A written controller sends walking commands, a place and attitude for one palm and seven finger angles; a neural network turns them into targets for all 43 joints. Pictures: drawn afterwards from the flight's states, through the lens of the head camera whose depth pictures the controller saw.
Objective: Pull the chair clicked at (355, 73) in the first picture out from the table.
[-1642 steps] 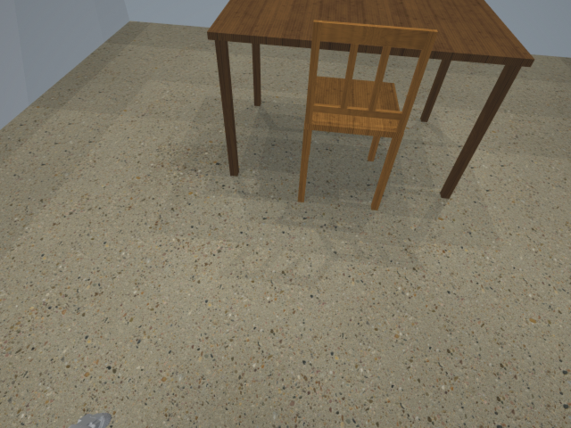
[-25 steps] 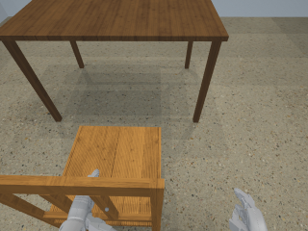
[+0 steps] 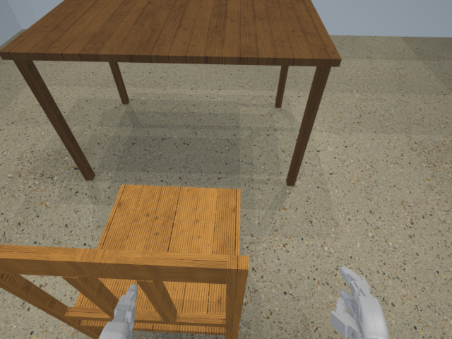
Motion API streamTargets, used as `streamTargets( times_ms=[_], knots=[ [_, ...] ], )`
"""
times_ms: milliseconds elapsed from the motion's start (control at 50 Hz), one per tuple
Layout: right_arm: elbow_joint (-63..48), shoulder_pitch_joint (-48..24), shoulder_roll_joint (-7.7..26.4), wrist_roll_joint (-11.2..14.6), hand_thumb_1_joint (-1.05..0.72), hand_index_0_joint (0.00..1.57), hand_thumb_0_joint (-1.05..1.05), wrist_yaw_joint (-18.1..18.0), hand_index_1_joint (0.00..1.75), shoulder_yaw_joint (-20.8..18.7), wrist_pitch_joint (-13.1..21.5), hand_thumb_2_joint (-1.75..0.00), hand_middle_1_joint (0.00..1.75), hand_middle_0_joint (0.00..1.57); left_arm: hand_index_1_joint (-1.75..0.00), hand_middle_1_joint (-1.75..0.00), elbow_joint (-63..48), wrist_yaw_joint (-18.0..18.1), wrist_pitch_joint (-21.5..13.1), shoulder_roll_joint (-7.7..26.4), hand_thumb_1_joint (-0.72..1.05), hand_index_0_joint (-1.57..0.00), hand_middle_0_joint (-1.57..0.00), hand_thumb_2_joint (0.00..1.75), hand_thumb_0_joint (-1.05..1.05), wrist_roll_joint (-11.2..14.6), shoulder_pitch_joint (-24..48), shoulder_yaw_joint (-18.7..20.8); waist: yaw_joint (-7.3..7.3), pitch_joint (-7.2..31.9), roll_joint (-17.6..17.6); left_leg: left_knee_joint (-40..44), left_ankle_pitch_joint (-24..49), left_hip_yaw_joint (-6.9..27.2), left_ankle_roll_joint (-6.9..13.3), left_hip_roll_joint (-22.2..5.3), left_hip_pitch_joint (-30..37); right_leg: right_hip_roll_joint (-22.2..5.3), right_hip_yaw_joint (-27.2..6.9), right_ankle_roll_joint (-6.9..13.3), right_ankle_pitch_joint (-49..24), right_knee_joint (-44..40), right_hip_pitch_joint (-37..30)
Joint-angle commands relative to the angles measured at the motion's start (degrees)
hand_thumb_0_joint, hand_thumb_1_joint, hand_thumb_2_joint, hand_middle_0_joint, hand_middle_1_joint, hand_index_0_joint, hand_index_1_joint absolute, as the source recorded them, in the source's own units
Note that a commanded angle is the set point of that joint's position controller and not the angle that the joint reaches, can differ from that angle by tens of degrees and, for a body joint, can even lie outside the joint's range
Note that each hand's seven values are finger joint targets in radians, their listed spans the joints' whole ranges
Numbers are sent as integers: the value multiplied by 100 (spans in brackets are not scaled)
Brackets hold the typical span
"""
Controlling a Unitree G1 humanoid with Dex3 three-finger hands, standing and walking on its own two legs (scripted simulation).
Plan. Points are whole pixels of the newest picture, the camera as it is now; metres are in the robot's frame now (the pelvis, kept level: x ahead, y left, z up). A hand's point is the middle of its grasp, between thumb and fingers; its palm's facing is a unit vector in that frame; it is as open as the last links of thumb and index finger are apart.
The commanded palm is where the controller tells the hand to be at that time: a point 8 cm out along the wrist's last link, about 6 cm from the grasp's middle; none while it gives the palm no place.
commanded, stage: draw the fingers out of the gap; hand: left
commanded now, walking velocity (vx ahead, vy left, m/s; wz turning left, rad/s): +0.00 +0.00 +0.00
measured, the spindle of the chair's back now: (101, 296) +0.22 +0.24 -0.04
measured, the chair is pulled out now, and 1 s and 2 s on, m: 0.66 0.66 0.65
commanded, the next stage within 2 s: draw the hand back to the body in 0.26 s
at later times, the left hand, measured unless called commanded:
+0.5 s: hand out of the picture +0.09 +0.13 +0.01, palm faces +0.09 -1.00 -0.02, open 17.4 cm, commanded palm +0.05 +0.19 +0.04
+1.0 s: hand out of the picture +0.10 +0.17 +0.06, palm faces -0.03 -0.94 -0.33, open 16.2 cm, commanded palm +0.08 +0.24 +0.13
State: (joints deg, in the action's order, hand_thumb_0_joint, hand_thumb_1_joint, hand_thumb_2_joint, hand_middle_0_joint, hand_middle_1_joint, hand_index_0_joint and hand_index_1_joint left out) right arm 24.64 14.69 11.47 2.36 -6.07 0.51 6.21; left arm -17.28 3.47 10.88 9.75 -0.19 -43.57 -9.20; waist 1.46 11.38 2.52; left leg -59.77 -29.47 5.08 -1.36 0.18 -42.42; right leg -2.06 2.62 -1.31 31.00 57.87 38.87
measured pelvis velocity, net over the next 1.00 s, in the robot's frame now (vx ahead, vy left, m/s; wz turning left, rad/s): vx -0.02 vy -0.01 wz -0.01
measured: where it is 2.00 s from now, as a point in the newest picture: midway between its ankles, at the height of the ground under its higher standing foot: outside the picture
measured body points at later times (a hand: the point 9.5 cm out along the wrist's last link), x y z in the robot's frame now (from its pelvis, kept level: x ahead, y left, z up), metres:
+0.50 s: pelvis -0.01 +0.00 -0.01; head +0.01 +0.01 +0.44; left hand +0.08 +0.18 +0.02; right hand +0.19 -0.23 -0.06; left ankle +0.00 +0.13 -0.67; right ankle -0.02 -0.13 -0.67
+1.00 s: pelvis -0.02 -0.01 +0.01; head -0.02 -0.02 +0.46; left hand +0.10 +0.22 +0.08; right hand +0.16 -0.22 -0.06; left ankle +0.00 +0.13 -0.67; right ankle -0.02 -0.13 -0.67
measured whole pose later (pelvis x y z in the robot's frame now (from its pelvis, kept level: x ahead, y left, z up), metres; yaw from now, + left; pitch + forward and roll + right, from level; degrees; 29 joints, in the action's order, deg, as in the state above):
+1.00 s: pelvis -0.02 -0.01 +0.01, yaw +0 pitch +6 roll -2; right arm 29.9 14.4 8.7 4.0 -8.5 0.9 8.3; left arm -28.6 1.0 1.4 22.6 3.6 -50.8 0.3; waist -1.1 7.8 4.1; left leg -57.2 -27.6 5.8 -2.3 -1.5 -36.0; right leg -0.3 3.3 -0.6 28.2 53.9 32.0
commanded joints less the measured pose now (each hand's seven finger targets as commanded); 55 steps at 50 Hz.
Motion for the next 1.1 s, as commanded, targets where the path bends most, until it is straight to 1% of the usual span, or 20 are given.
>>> streamTargets(
  times_ms=[0,80,120,260,360,380,400,460,600,660,760,780,860,880,900,920,960,1020,1040,1080],
  knots=[
    [-1083,-503,617,0,-90,20,0,-105,30,-276,261,-90,30,20,0,0,-1243,8,-297,308,-55,0,0,20,0,22,-740,227,16,237,-263,839,1423,-272,321,30,501,73,274,147,-1376,-973,-174],
    [-1100,-516,594,12,-90,20,0,-134,30,-298,248,-90,30,20,0,0,-1325,-56,-341,371,-55,0,0,20,0,42,-881,281,43,126,-271,802,1243,-266,328,29,393,86,261,144,-1176,-989,-69],
    [-1146,-510,599,19,-90,20,0,-141,30,-296,271,-90,30,20,0,0,-1493,-91,-395,330,-55,0,0,20,0,39,-963,189,43,139,-80,789,1226,-262,336,40,429,88,255,152,-1123,-977,9],
    [-1222,-530,556,47,-90,20,0,-154,30,-381,305,-90,30,20,0,0,-1642,-141,-513,252,-55,0,0,20,0,-26,-1760,126,-69,265,-191,751,1348,-250,334,47,367,101,292,168,-1186,-857,4],
    [-1268,-572,521,52,-90,20,0,-148,30,-422,268,-90,30,20,0,0,-1697,-129,-574,279,-55,0,0,20,0,-127,-2139,108,-56,134,-312,686,1262,-258,344,68,203,122,294,160,-1134,-808,121],
    [-1204,-545,497,65,-90,20,0,-137,30,-409,399,-90,30,20,0,0,-2217,-223,-1161,-196,-55,0,0,20,0,586,-1701,172,-24,36,-495,535,1288,-244,315,126,133,167,434,140,-1218,-741,277],
    [-1068,-510,538,75,-90,20,0,-138,30,-447,468,-90,30,20,0,0,-2091,-256,-1453,113,-55,0,0,20,0,580,-1786,389,-104,245,-295,493,1301,-258,310,128,191,164,400,157,-1182,-679,280],
    [-974,-460,505,106,-90,20,0,-106,30,-485,567,-90,30,20,0,0,-2313,-321,-2001,222,-55,0,0,20,0,743,-1841,643,-161,379,39,500,1519,-253,273,110,363,160,389,189,-1216,-595,259],
    [-743,-711,401,140,-90,20,0,136,30,-544,572,-90,30,20,0,0,-2089,-794,-3221,310,-55,0,0,20,0,895,-1606,787,-201,199,-142,369,1381,-225,248,30,12,161,328,171,-1137,-400,389],
    [-716,-791,358,173,-90,20,0,182,30,-575,524,-90,30,20,0,0,-2200,-1039,-3645,763,-55,0,0,20,0,1081,-1400,1360,-305,455,-25,291,1418,-268,239,13,7,147,219,195,-1198,-355,229],
    [-745,-825,337,274,-90,20,0,78,30,-467,556,-90,30,20,0,0,-2698,-1015,-3493,887,-55,0,0,20,0,1524,-980,1795,-299,514,244,604,1186,-231,252,4,440,189,226,200,-863,-712,-76],
    [-711,-809,322,287,-90,20,0,54,30,-448,597,-90,30,20,-1,-1,-2778,-985,-3445,900,-51,-1,-1,22,0,1578,-876,1827,-272,501,131,658,1183,-205,259,-7,512,197,234,185,-878,-788,-113],
    [-467,-793,293,305,-90,20,0,-22,30,-380,776,-90,30,20,-4,-4,-2994,-813,-3356,1181,-37,-2,-2,29,0,1665,-621,2204,-304,431,448,890,1339,-168,222,-15,794,207,275,199,-989,-994,-336],
    [-621,-809,350,118,-90,20,0,-204,30,-224,594,-90,30,20,-5,-5,-2804,-58,-2290,2483,-33,-3,-3,31,0,491,-1029,2615,-720,847,667,1336,1278,-113,170,-314,1107,-31,-16,384,-993,-1311,-1000],
    [-817,-782,246,121,-90,20,0,-285,30,-95,577,-90,30,20,-5,-5,-3536,188,-1839,1851,-30,-4,-4,32,0,456,-852,2156,-482,459,825,1481,1229,-151,178,-253,1191,-73,76,344,-1036,-1468,-1047],
    [-676,-754,249,108,-90,20,0,-351,30,-62,566,-90,30,20,-6,-6,-3427,398,-1549,1838,-26,-4,-4,34,0,356,-597,2149,-432,134,910,1514,1235,-182,176,-270,1281,-66,126,356,-1026,-1575,-1038],
    [-517,-825,278,59,-90,20,0,-448,30,7,539,-90,30,20,-8,-8,-3047,611,-1169,1787,-19,-5,-5,37,0,295,-394,2203,-393,-332,556,1669,1115,-165,178,-293,1390,-21,199,343,-882,-1878,-1083],
    [-388,-885,359,6,-90,20,0,-498,30,68,623,-90,30,20,-10,-10,-3020,756,-1069,2048,-8,-7,-7,43,0,271,141,2467,-405,-572,383,1952,984,-195,184,-293,1737,-35,186,317,-767,-2322,-1313],
    [-331,-916,390,7,-90,20,0,-498,30,97,684,-90,30,20,-10,-10,-3082,807,-1049,2245,-4,-7,-7,44,0,278,342,2644,-439,-537,617,2061,1010,-197,174,-253,1828,-52,168,340,-828,-2418,-1530],
    [-226,-907,399,-23,-90,20,0,-471,30,102,825,-90,30,20,-12,-12,-3054,840,-1061,2215,3,-8,-8,48,0,245,358,2693,-465,-570,663,2247,1193,-210,159,-268,2146,-64,194,341,-1051,-2501,-1673]
  ],
)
